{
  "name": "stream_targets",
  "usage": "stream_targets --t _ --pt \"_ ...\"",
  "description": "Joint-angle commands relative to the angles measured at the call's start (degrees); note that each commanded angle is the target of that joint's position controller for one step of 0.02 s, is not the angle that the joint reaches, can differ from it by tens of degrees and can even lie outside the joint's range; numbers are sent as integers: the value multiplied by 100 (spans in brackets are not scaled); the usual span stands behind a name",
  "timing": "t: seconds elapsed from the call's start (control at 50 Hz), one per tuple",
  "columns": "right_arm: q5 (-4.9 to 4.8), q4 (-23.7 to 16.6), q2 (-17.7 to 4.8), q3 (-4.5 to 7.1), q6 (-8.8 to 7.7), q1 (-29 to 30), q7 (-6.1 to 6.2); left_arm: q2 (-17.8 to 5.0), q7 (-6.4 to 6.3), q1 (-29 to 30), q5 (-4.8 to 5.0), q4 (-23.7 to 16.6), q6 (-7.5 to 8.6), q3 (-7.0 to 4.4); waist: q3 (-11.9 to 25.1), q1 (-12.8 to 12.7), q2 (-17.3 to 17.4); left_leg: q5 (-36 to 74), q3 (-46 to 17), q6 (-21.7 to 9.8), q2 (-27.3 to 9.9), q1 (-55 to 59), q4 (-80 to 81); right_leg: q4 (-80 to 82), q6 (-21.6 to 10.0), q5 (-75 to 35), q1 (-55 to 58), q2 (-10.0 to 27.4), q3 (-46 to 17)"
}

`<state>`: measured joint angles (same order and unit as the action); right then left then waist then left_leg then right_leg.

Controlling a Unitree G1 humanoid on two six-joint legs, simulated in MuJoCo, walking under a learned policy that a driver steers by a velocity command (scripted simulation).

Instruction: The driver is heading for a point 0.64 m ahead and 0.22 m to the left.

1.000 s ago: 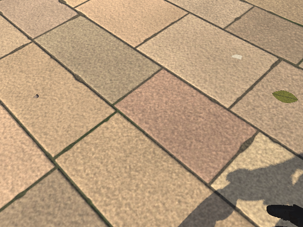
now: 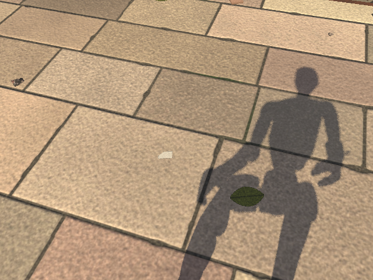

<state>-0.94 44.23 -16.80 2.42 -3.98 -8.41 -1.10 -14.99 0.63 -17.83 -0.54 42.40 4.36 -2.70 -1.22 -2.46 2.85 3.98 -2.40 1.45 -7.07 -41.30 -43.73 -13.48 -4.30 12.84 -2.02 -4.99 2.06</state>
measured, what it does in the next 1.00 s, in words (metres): walks ahead, turning left: left foot, then right foot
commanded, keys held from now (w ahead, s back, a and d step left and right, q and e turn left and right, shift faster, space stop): w+q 0.48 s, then q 0.38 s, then no key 0.14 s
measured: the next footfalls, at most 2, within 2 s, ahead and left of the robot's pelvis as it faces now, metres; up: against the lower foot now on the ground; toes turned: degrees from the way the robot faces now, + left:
left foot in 0.18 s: +0.29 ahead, +0.15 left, +0.00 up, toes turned +8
right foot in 0.64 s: +0.60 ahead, +0.02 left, +0.00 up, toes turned +27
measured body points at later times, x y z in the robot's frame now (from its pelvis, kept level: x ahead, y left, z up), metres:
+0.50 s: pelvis +0.30 +0.07 +0.00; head +0.33 +0.09 +0.45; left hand +0.43 +0.37 -0.08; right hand +0.44 -0.18 -0.11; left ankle +0.25 +0.14 -0.75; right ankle +0.50 -0.07 -0.69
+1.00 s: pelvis +0.46 +0.08 -0.01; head +0.49 +0.11 +0.44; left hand +0.42 +0.39 -0.12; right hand +0.75 -0.06 -0.10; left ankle +0.42 +0.21 -0.71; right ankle +0.57 +0.00 -0.75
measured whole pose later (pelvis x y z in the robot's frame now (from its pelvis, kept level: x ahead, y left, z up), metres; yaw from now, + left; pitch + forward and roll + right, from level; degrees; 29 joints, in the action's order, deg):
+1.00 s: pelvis +0.46 +0.08 -0.01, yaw +33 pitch +1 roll -1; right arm -0.3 35.5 -17.5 3.4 3.6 -9.9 0.7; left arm -16.1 -0.8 -8.3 -0.1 42.8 0.2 -3.3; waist -3.6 -1.9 0.5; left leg -19.5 -1.1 2.6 -2.5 -26.9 -45.6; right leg -24.6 -1.0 8.4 -17.2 2.2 6.8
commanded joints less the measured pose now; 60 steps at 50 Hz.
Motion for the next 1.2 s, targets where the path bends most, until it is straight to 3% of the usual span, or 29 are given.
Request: stream_targets --t 0.02,0.12,0.16,0.18,0.2,0.22,0.24,0.26,0.3,0.32,0.38,0.48,0.54,0.6,0.64,0.66,0.68,0.7,0.72,0.74,0.78,0.84,0.9,1.0,1.06,1.08,1.1,1.12,1.2 --pt "-48 -507 -262 22 -87 645 -92 -971 -45 -36 22 -163 96 -269 -262 -193 -520 569 66 -110 165 348 667 618 -666 -1590 -265 1617 -190" --pt "-2 -780 -333 52 -91 789 -286 -1085 -117 -78 93 39 -84 -335 -218 -111 -596 -578 336 -493 458 184 1100 -173 -445 -3356 894 1955 63" --pt "27 -711 -617 201 -46 124 -280 -1243 -204 55 89 -11 -184 -373 335 288 -830 -1187 717 -727 886 1183 1026 -1308 -252 -5419 983 1857 269" --pt "21 -534 -883 354 -32 -695 -233 -1219 -253 131 91 -46 -231 -348 781 746 -710 -934 748 -922 1100 2385 1289 -2481 -61 -5586 557 1645 498" --pt "13 -421 -1367 505 12 -1571 -140 -1018 -303 -20 -17 -172 -191 -247 1452 1046 -39 -564 -621 -1324 240 4193 1278 -4275 170 -3832 -804 1380 581" --pt "-55 -439 -1678 550 -27 -1565 -152 -259 -154 -729 -136 -346 -32 -2 2083 424 1329 -1707 -3807 -2469 -1063 6185 1803 -6191 543 1714 -3368 67 5" --pt "-67 -487 -1130 418 -27 -1756 -134 -779 -49 -136 38 -320 168 -77 2351 923 678 -2348 -4316 -2346 -1056 6499 2395 -6657 428 1936 -4019 216 -933" --pt "-18 -513 -957 368 -28 -1509 -93 -966 12 420 241 -538 292 -122 1527 965 424 -2126 -3494 -2088 -914 5915 2532 -6540 329 1433 -4406 489 -913" --pt "10 -681 -810 320 -9 -840 -50 -920 -42 771 53 -628 378 -122 645 569 -371 -955 -2539 -1899 -547 4315 2687 -5604 350 796 -4034 874 -785" --pt "84 -776 -712 275 -8 -673 -24 -931 -50 677 8 -644 329 -152 557 366 -220 -468 -2302 -1906 -408 3812 2818 -5402 403 665 -3645 973 -817" --pt "48 -813 -735 285 -9 -530 40 -758 -84 465 -45 -615 151 -123 355 142 -65 199 -1789 -1944 -202 3008 3031 -4647 680 544 -3363 1024 -637" --pt "-29 -672 -951 360 75 -814 182 -449 -73 1461 -33 -820 142 13 188 507 110 -251 -1158 -1494 347 2344 2942 -2496 913 -1385 -2735 654 -442" --pt "-47 -524 -978 389 206 -1132 231 -590 -30 1826 10 -925 198 -48 241 643 233 194 -1418 -1262 352 2632 2416 -1765 865 -1698 -2419 319 -479" --pt "-30 -589 -881 390 326 -1020 300 -800 6 1533 8 -846 247 -175 451 411 425 344 -1953 -995 283 3163 1613 -1348 626 -1397 -2080 256 -672" --pt "6 -808 -580 308 328 -746 301 -1005 -43 806 -105 -721 289 -260 991 2 246 16 -1747 -581 715 2851 377 -1021 231 -2469 -703 821 -857" --pt "148 -918 -204 190 305 -1144 289 -1343 -102 324 -201 -738 248 -311 1745 47 -911 -2705 -1139 -250 1257 1802 -1268 -1493 -293 -4717 921 2174 -2013" --pt "11 -908 -356 149 277 -2122 232 -1392 -74 72 -122 -586 114 -345 2567 350 -2358 -4750 -817 -30 1473 633 -2686 -1421 -1372 -4349 2014 3396 -3931" --pt "-59 -722 -885 281 333 -2060 231 -1047 -93 389 -23 -761 20 -288 2249 254 -1526 -4188 -866 142 1008 321 -3284 -1120 -1287 -2856 1478 3168 -3891" --pt "-75 -822 -1078 356 439 -1341 255 -738 -150 622 -30 -852 -67 -198 1575 76 -1058 -3708 -585 248 856 124 -3445 -1001 -997 -2113 889 2756 -2991" --pt "-57 -884 -1046 378 560 -1019 293 -618 -171 894 -59 -852 -148 -132 1122 121 -744 -3417 -445 308 698 185 -3301 -836 -846 -1807 177 2431 -2386" --pt "-38 -988 -786 354 715 -943 323 -705 -193 1218 -97 -765 -218 -145 509 334 -978 -3128 -224 319 505 691 -2734 -456 -728 -1548 -1025 1993 -1564" --pt "10 -1049 -474 281 720 -933 324 -820 -205 1237 -106 -620 -205 -222 590 342 -1117 -2878 18 325 464 1015 -1958 -282 -916 -2263 -1105 2008 -988" --pt "59 -1139 -404 223 693 -676 255 -925 -213 1313 -29 -525 -263 -268 884 285 -954 -2451 44 242 356 1501 -1072 -298 -1015 -2419 -1021 2148 -730" --pt "80 -1184 -466 219 707 -467 146 -1070 -120 1266 113 -297 -376 -285 751 251 -1034 -2147 271 -3 553 2252 374 -458 -890 -1516 -1022 2151 -592" --pt "151 -1093 -609 265 664 -694 132 -730 -82 986 165 -24 -396 -147 656 402 -681 -933 34 -422 508 3546 2107 -1201 -130 -442 -1615 1713 -251" --pt "215 -1221 -1047 314 663 -676 212 -292 -26 826 -88 -92 -372 5 852 130 712 514 -1575 -808 -817 4108 2375 -2537 462 990 -2292 1129 375" --pt "327 -1296 -1037 272 609 -382 202 -441 -79 1012 -75 -211 -385 -37 668 233 1283 394 -2151 -1751 -1463 3336 2551 -3131 724 2211 -2675 741 81" --pt "343 -1266 -839 238 514 -292 173 -833 -131 1187 -5 -177 -432 -149 521 384 906 19 -1941 -1852 -1206 3065 2637 -3745 798 2128 -2632 835 -215" --pt "211 -1069 -560 134 355 213 172 -757 -194 817 9 161 -554 -222 499 102 537 796 -972 -1345 -546 2946 2366 -4014 935 1337 -2315 869 -385"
